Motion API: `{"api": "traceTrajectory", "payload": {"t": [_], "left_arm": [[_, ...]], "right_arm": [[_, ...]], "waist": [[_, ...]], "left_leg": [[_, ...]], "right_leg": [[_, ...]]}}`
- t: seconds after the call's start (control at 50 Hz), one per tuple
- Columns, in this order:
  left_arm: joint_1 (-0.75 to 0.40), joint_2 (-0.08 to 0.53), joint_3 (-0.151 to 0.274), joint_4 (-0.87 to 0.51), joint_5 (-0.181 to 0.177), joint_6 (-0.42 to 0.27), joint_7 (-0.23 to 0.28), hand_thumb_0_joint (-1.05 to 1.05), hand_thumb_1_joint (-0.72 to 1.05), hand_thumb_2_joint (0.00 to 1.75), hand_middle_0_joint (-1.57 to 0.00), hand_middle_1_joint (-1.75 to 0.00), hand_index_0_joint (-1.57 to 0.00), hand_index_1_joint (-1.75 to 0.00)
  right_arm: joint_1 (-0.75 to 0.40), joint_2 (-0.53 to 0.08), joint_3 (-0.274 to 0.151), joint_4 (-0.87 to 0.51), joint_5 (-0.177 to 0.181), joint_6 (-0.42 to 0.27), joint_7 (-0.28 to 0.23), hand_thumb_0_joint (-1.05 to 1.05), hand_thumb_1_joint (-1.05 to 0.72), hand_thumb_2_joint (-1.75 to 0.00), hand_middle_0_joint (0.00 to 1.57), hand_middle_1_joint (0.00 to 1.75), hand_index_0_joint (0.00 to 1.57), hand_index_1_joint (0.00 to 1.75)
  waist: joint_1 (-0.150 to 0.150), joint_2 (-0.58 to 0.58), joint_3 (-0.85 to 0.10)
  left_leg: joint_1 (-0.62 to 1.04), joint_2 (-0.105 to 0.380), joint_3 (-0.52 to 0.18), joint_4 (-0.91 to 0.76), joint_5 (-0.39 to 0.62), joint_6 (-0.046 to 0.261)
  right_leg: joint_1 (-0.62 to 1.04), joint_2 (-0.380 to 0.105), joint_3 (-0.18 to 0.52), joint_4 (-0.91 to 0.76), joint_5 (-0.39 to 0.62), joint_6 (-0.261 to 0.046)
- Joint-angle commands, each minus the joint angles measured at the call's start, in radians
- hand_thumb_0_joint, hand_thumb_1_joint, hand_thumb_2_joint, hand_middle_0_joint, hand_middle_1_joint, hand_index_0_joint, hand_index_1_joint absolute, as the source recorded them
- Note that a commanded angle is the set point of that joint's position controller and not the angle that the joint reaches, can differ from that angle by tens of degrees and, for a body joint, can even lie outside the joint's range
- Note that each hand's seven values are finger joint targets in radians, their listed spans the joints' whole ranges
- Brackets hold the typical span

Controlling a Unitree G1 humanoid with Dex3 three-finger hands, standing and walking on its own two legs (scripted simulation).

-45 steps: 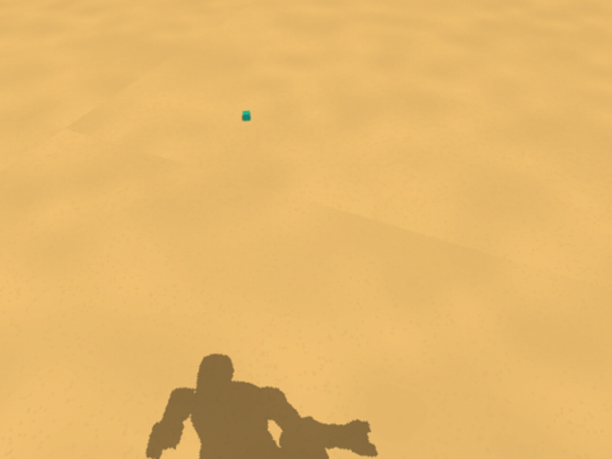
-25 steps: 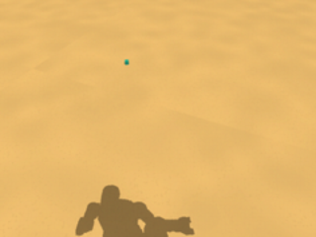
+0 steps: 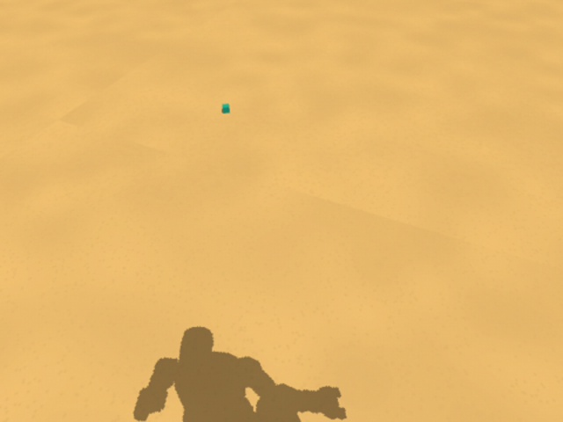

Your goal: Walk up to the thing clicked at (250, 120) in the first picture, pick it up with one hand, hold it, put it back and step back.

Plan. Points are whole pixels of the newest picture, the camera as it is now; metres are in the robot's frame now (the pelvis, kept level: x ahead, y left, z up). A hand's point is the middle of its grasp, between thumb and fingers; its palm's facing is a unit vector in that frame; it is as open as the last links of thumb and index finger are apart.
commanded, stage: stand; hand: left
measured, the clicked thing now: (226, 108) +2.04 +0.37 -0.76
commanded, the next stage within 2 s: walk up in 0.22 s
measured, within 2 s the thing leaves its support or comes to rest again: neither
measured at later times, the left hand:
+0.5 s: hand out of the picture +0.13 +0.35 -0.15, palm faces -0.22 -0.86 -0.46, open 7.4 cm
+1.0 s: hand (155, 239) +0.53 +0.30 -0.15, palm faces -0.41 -0.77 -0.49, open 7.4 cm
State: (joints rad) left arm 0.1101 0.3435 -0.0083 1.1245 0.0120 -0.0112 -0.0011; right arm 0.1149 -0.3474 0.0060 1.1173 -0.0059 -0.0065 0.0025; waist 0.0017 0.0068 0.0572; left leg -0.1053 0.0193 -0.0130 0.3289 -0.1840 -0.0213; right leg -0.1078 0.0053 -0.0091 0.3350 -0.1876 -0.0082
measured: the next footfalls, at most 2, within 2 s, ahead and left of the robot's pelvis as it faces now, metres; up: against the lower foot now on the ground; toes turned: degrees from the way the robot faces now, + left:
right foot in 0.80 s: +0.31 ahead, -0.10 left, +0.00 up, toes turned -35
left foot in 1.18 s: +0.65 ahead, +0.22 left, +0.00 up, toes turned -35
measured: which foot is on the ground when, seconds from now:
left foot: down 0.00-0.84, up 0.86-1.00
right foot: down 0.00-0.50, up 0.52-0.78, down 0.80-1.00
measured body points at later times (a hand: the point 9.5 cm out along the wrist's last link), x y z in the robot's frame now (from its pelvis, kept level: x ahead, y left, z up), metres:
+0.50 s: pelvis +0.04 +0.06 -0.02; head +0.07 +0.03 +0.43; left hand +0.14 +0.39 -0.12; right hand +0.10 -0.30 -0.12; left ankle +0.03 +0.20 -0.75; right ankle +0.00 -0.11 -0.75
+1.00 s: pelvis +0.30 +0.10 -0.04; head +0.29 +0.09 +0.41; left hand +0.55 +0.34 -0.12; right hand +0.24 -0.23 -0.14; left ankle +0.38 +0.22 -0.69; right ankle +0.27 -0.08 -0.75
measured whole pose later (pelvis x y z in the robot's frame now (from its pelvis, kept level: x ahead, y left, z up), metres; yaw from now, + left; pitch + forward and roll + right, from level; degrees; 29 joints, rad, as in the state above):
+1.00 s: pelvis +0.30 +0.10 -0.04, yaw -28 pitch -4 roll -4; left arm 0.25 0.40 0.02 0.87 0.00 -0.09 0.06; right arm 0.22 -0.45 -0.07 0.76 -0.05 0.04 0.14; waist -0.03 0.12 0.05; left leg -0.53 0.09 -0.10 1.21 -0.40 -0.01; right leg -0.33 -0.06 -0.10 0.65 -0.26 -0.01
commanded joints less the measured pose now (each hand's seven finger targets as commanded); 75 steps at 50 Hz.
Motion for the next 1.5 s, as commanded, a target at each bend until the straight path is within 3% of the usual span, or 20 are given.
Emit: {"api": "traceTrajectory", "payload": {"t": [0.0,0.18,0.2,0.24,0.38,0.46,0.48,0.52,0.68,0.76,0.78,0.8,0.82,0.84,0.96,1.1,1.16,1.22,1.3,1.48], "left_arm": [[-0.037,0.215,0.045,-0.063,-0.003,-0.019,0.01,0.0,0.9,0.9,-0.2,-0.3,-0.2,-0.3],[-0.038,0.218,0.046,-0.065,-0.003,-0.019,0.011,0.0,0.9,0.9,-0.2,-0.3,-0.2,-0.3],[0.134,0.39,0.103,-0.102,-0.008,-0.027,-0.01,0.0,0.9,0.9,-0.2,-0.3,-0.2,-0.3],[0.055,0.39,0.109,-0.116,-0.003,-0.032,-0.013,0.0,0.9,0.9,-0.2,-0.3,-0.2,-0.3],[0.112,0.398,0.136,-0.187,0.004,-0.073,0.007,0.0,0.9,0.9,-0.2,-0.3,-0.2,-0.3],[0.051,0.355,0.112,-0.233,-0.007,-0.062,-0.003,0.0,0.9,0.9,-0.2,-0.3,-0.2,-0.3],[0.01,0.266,0.093,-0.265,-0.005,-0.061,0.001,0.0,0.9,0.9,-0.2,-0.3,-0.2,-0.3],[-0.044,0.313,0.088,-0.296,0.0,-0.067,0.022,0.0,0.9,0.9,-0.2,-0.3,-0.2,-0.3],[-0.044,0.306,0.089,-0.285,-0.03,-0.071,-0.029,0.0,0.9,0.9,-0.2,-0.3,-0.2,-0.3],[0.351,0.361,0.14,-0.183,-0.043,-0.051,0.003,0.0,0.9,0.9,-0.2,-0.3,-0.2,-0.3],[0.522,0.402,0.166,-0.138,-0.039,-0.044,0.022,0.0,0.9,0.9,-0.2,-0.3,-0.2,-0.3],[0.632,0.446,0.197,-0.133,-0.023,-0.036,0.045,0.0,0.9,0.9,-0.2,-0.3,-0.2,-0.3],[0.535,0.496,0.199,-0.193,-0.016,-0.036,0.067,0.0,0.9,0.9,-0.2,-0.3,-0.2,-0.3],[0.363,0.532,0.191,-0.26,-0.02,-0.046,0.088,0.0,0.9,0.9,-0.2,-0.3,-0.2,-0.3],[0.024,0.451,0.148,-0.326,-0.019,-0.119,0.087,0.0,0.9,0.9,-0.2,-0.3,-0.2,-0.3],[-0.077,0.486,0.165,-0.335,0.013,-0.118,0.081,0.0,0.9,0.9,-0.2,-0.3,-0.2,-0.3],[-0.099,0.364,0.138,-0.338,0.036,-0.078,0.092,0.0,0.9,0.9,-0.2,-0.3,-0.2,-0.3],[0.165,0.296,0.095,-0.295,0.005,-0.064,0.109,0.0,0.9,0.9,-0.2,-0.3,-0.2,-0.3],[0.228,0.4,0.141,-0.16,-0.036,-0.047,0.073,0.0,0.9,0.9,-0.2,-0.3,-0.2,-0.3],[0.114,0.287,0.096,-0.235,-0.038,-0.038,0.079,0.0,0.9,0.9,-0.2,-0.3,-0.2,-0.3]], "right_arm": [[-0.044,-0.211,-0.044,-0.057,-0.003,-0.022,-0.013,0.0,-0.9,-0.9,0.2,0.3,0.2,0.3],[-0.044,-0.208,-0.041,-0.057,-0.002,-0.022,-0.013,0.0,-0.9,-0.9,0.2,0.3,0.2,0.3],[-0.087,-0.387,-0.148,-0.202,-0.047,-0.039,0.046,0.0,-0.9,-0.9,0.2,0.3,0.2,0.3],[-0.058,-0.319,-0.135,-0.218,-0.055,-0.026,0.086,0.0,-0.9,-0.9,0.2,0.3,0.2,0.3],[-0.082,-0.261,-0.133,-0.351,-0.04,-0.026,0.119,0.0,-0.9,-0.9,0.2,0.3,0.2,0.3],[0.074,-0.296,-0.17,-0.31,-0.055,-0.04,0.107,0.0,-0.9,-0.9,0.2,0.3,0.2,0.3],[0.2,-0.378,-0.201,-0.28,-0.066,-0.04,0.094,0.0,-0.9,-0.9,0.2,0.3,0.2,0.3],[0.087,-0.44,-0.206,-0.336,-0.037,-0.037,0.097,0.0,-0.9,-0.9,0.2,0.3,0.2,0.3],[0.036,-0.318,-0.169,-0.4,-0.044,-0.03,0.097,0.0,-0.9,-0.9,0.2,0.3,0.2,0.3],[-0.085,-0.327,-0.171,-0.483,-0.052,-0.024,0.09,0.0,-0.9,-0.9,0.2,0.3,0.2,0.3],[-0.031,-0.298,-0.162,-0.493,-0.058,-0.023,0.091,0.0,-0.9,-0.9,0.2,0.3,0.2,0.3],[-0.018,-0.266,-0.147,-0.512,-0.056,-0.022,0.093,0.0,-0.9,-0.9,0.2,0.3,0.2,0.3],[0.032,-0.289,-0.143,-0.536,-0.038,-0.015,0.098,0.0,-0.9,-0.9,0.2,0.3,0.2,0.3],[0.039,-0.352,-0.161,-0.531,-0.04,-0.004,0.093,0.0,-0.9,-0.9,0.2,0.3,0.2,0.3],[0.113,-0.322,-0.158,-0.459,-0.051,0.014,0.144,0.0,-0.9,-0.9,0.2,0.3,0.2,0.3],[0.276,-0.316,-0.193,-0.426,-0.049,0.048,0.171,0.0,-0.9,-0.9,0.2,0.3,0.2,0.3],[0.516,-0.374,-0.224,-0.364,-0.068,0.033,0.125,0.0,-0.9,-0.9,0.2,0.3,0.2,0.3],[0.102,-0.546,-0.24,-0.475,-0.035,-0.002,0.07,0.0,-0.9,-0.9,0.2,0.3,0.2,0.3],[0.025,-0.352,-0.193,-0.474,-0.066,-0.022,0.069,0.0,-0.9,-0.9,0.2,0.3,0.2,0.3],[0.198,-0.279,-0.182,-0.458,-0.08,0.011,0.056,0.0,-0.9,-0.9,0.2,0.3,0.2,0.3]], "waist": [[0.003,-0.002,-0.083],[0.002,-0.006,-0.074],[-0.007,0.115,-0.112],[-0.052,-0.034,-0.011],[-0.022,-0.149,-0.102],[-0.127,-0.02,-0.131],[-0.202,0.241,-0.184],[-0.15,0.215,-0.1],[-0.112,0.109,0.051],[0.126,0.081,-0.115],[0.188,-0.024,-0.232],[0.237,-0.155,-0.243],[0.168,-0.183,-0.297],[0.11,-0.147,-0.277],[-0.104,-0.058,0.051],[-0.197,-0.134,-0.079],[-0.327,0.235,-0.087],[-0.066,0.458,-0.02],[-0.015,0.249,-0.033],[-0.1,0.099,-0.147]], "left_leg": [[0.011,0.107,-0.08,-0.047,0.121,0.041],[0.014,0.106,-0.081,-0.049,0.141,0.037],[0.096,0.053,0.009,0.178,-0.404,0.082],[0.026,-0.017,0.007,0.377,-0.417,0.096],[-0.388,0.036,-0.198,0.314,-0.313,0.039],[0.145,-0.005,-0.07,-0.085,-0.176,0.064],[0.497,0.132,-0.261,-0.203,-0.266,0.111],[0.369,0.427,-0.508,-0.203,-0.439,0.264],[0.156,0.155,-0.003,-0.095,0.047,0.118],[-0.284,0.07,0.174,0.391,0.536,0.024],[-0.42,0.017,0.175,0.651,0.455,0.0],[-0.721,-0.056,0.091,0.915,-0.074,-0.027],[-0.8,-0.053,-0.085,1.059,-0.39,-0.056],[-0.794,0.018,-0.218,1.169,-0.405,-0.065],[-0.412,0.136,-0.11,0.773,-0.133,0.033],[0.018,0.078,0.092,0.556,0.06,-0.018],[0.104,0.078,-0.072,0.288,-0.329,0.009],[-0.172,0.409,-0.795,-0.308,-0.812,0.101],[-0.198,0.215,-0.238,-0.047,-0.422,0.085],[0.045,0.169,0.076,0.124,0.409,0.057]], "right_leg": [[0.012,-0.13,0.1,-0.059,0.122,-0.022],[0.008,-0.128,0.1,-0.057,0.144,-0.023],[-0.222,-0.156,0.292,-0.026,-0.365,-0.088],[-0.444,-0.214,0.458,-0.142,-0.598,-0.101],[-0.006,-0.276,0.605,-0.068,-0.355,-0.206],[-0.36,-0.094,0.289,0.191,-0.221,-0.084],[-0.716,0.088,0.077,0.433,-0.38,-0.003],[-0.871,-0.068,0.0,0.669,-0.363,0.001],[-0.542,-0.115,-0.12,0.363,-0.054,0.003],[0.195,-0.022,-0.235,0.283,0.09,-0.06],[0.442,-0.031,-0.185,0.267,-0.005,-0.08],[0.625,-0.221,0.17,0.222,-0.21,-0.187],[0.577,-0.467,0.678,0.045,-0.437,-0.302],[0.399,-0.572,0.905,-0.072,-0.73,-0.388],[-0.421,-0.282,0.23,-0.101,-0.415,-0.165],[-0.74,-0.154,0.016,0.074,-0.501,-0.115],[-0.853,0.001,-0.054,0.767,-0.451,-0.083],[-0.856,-0.051,0.091,1.209,-0.316,-0.103],[-0.648,-0.125,0.068,0.951,-0.125,-0.04],[-0.364,-0.026,-0.12,0.329,-0.046,-0.018]]}}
